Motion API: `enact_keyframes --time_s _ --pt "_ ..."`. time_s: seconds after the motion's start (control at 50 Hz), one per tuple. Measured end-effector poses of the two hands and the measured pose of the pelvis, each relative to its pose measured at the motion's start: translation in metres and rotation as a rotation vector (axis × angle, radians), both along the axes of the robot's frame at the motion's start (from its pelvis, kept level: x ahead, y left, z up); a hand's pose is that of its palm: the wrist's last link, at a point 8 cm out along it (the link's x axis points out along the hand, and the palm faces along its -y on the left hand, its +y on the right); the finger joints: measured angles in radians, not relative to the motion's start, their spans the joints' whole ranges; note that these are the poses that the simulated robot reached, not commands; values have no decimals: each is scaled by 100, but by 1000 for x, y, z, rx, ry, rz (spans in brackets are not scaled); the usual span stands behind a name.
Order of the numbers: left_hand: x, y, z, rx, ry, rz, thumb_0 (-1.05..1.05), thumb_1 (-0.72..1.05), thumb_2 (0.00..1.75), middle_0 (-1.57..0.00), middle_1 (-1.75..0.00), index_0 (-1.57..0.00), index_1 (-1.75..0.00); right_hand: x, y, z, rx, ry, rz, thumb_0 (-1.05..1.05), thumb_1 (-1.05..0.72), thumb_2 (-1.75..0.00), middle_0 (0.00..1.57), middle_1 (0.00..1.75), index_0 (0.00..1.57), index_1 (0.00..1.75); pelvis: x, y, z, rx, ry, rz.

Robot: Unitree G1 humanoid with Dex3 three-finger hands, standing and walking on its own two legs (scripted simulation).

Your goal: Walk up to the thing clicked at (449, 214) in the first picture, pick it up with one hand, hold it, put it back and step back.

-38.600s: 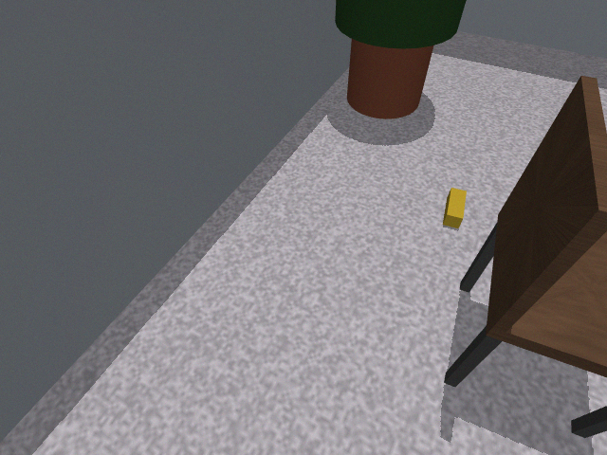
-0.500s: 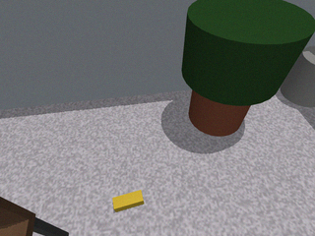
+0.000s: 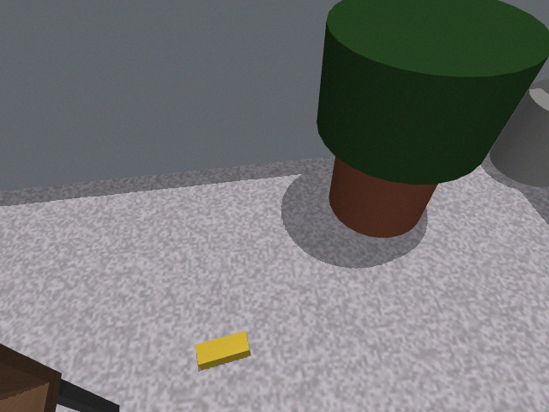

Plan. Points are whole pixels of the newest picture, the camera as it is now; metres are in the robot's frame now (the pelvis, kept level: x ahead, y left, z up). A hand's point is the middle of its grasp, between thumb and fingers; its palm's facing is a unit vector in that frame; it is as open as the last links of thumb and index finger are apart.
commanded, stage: stand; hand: left
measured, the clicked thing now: (223, 350) +0.41 +0.22 -0.75
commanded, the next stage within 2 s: none
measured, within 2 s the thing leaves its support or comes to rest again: neither
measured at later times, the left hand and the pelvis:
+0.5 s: hand out of the picture +0.08 +0.25 -0.16, palm faces -0.03 -0.94 -0.34, open 7.4 cm; pelvis +0.01 +0.00 +0.00, yaw +0 degrees
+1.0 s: hand out of the picture +0.08 +0.26 -0.16, palm faces -0.03 -0.94 -0.35, open 7.4 cm; pelvis +0.01 +0.00 +0.00, yaw +0 degrees
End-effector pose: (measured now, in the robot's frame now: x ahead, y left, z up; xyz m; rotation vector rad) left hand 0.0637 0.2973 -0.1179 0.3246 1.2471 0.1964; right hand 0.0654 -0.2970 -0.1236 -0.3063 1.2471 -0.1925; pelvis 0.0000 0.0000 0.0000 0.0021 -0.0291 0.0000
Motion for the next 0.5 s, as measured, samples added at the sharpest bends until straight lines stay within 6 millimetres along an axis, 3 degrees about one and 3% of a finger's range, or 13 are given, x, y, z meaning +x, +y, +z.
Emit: enact_keyframes --time_s 0.5 --pt "9 -1 -1 -3 -10 -6 1 90 90 -20 -30 -21 -30 5 0 1 -3 0 -3 0 -90 -90 21 30 20 30 6 0 0 -2 2 0"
